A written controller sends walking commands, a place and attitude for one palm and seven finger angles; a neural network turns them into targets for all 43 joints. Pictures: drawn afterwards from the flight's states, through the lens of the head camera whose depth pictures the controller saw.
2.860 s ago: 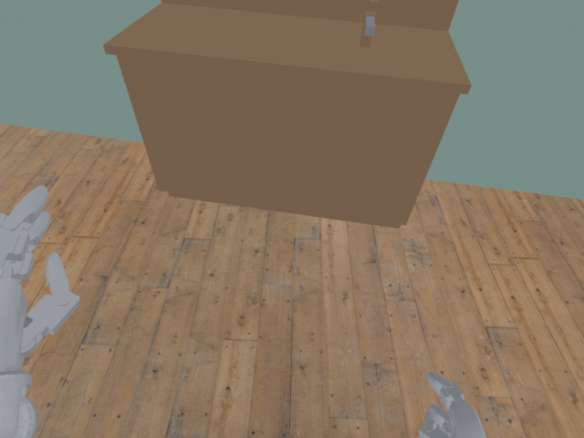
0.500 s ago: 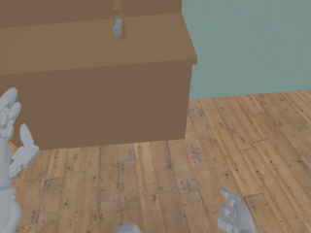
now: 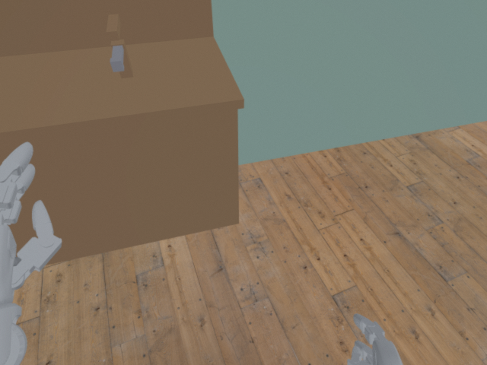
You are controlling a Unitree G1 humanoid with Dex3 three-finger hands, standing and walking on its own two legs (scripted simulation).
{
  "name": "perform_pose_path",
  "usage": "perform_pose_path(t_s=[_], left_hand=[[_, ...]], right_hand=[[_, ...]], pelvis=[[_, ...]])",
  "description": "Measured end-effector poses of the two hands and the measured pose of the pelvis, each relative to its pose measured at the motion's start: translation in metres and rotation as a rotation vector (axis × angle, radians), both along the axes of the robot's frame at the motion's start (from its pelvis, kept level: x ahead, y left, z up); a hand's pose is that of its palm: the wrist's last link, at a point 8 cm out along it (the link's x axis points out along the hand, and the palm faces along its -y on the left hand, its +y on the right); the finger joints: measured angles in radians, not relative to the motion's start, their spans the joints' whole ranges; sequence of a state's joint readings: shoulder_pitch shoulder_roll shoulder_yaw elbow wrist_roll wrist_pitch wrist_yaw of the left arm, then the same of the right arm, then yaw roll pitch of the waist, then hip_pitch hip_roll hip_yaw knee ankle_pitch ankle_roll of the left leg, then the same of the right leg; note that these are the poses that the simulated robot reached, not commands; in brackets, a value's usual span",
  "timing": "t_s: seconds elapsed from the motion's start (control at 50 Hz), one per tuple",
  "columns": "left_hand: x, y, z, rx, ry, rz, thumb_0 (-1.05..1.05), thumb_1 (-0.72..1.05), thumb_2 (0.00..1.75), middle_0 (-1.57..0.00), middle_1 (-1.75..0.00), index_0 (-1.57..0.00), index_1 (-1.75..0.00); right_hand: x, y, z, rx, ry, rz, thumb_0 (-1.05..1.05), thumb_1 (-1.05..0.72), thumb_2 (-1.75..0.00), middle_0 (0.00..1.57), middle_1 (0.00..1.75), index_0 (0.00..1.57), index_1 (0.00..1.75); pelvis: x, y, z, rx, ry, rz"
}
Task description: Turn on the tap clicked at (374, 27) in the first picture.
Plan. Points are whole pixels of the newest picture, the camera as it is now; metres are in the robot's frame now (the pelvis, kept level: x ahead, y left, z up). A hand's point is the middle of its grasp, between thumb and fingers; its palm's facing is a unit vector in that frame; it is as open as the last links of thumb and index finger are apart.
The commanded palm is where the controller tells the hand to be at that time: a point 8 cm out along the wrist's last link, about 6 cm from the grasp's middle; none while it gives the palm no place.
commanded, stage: take the last steps up to it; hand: left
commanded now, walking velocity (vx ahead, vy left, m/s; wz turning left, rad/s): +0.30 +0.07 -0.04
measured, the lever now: (117, 64) +0.79 +0.40 +0.11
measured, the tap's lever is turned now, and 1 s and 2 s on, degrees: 0 0 0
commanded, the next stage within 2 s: come to a stop and stand still in 1.94 s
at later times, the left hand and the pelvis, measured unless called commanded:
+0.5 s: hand (54, 229) +0.23 +0.25 +0.18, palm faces +0.42 -0.81 -0.41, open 7.4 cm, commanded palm +0.18 +0.28 +0.19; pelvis +0.02 +0.01 +0.01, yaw -1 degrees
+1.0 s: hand (89, 161) +0.34 +0.25 +0.18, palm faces +0.41 -0.83 -0.38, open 7.4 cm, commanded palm +0.29 +0.29 +0.19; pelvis +0.12 +0.02 +0.00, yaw -2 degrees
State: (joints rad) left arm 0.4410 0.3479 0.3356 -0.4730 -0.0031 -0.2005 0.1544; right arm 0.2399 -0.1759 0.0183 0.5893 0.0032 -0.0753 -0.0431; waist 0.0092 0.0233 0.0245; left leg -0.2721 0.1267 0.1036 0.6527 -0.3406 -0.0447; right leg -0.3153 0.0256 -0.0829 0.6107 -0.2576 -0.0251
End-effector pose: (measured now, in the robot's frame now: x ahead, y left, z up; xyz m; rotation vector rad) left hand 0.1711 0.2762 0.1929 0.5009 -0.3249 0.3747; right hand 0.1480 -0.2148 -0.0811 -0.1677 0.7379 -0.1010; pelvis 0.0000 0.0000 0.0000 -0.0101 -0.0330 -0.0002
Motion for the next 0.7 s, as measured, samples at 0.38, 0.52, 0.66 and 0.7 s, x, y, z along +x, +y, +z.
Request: perform_pose_path(t_s=[0.38,0.52,0.66,0.7], left_hand=[[-0.001,0.018,0.004,-0.008,-0.024,0.006,0.02,0.89,0.89,-0.22,-0.30,-0.21,-0.30],[0.018,0.005,0.004,-0.001,0.024,0.008,0.02,0.89,0.89,-0.21,-0.30,-0.21,-0.30],[0.048,-0.023,0.006,0.037,-0.006,-0.025,0.02,0.89,0.89,-0.21,-0.30,-0.21,-0.30],[0.056,-0.024,0.007,0.028,0.008,-0.029,0.02,0.89,0.89,-0.22,-0.30,-0.21,-0.30]], right_hand=[[-0.013,-0.019,0.010,-0.096,0.030,-0.072,0.02,-0.91,-0.90,0.20,0.30,0.20,0.30],[0.003,-0.004,0.006,-0.012,0.013,-0.052,0.01,-0.91,-0.90,0.20,0.30,0.20,0.30],[0.028,-0.016,-0.020,0.022,0.070,-0.018,0.01,-0.90,-0.90,0.20,0.30,0.20,0.30],[0.034,-0.023,-0.018,0.011,0.095,-0.027,0.01,-0.90,-0.90,0.21,0.30,0.20,0.30]], pelvis=[[0.000,0.014,0.007,0.028,-0.006,-0.003],[0.019,0.003,0.011,0.009,0.007,-0.014],[0.037,-0.014,-0.001,0.012,0.003,-0.010],[0.044,-0.014,0.004,0.017,0.008,-0.013]])
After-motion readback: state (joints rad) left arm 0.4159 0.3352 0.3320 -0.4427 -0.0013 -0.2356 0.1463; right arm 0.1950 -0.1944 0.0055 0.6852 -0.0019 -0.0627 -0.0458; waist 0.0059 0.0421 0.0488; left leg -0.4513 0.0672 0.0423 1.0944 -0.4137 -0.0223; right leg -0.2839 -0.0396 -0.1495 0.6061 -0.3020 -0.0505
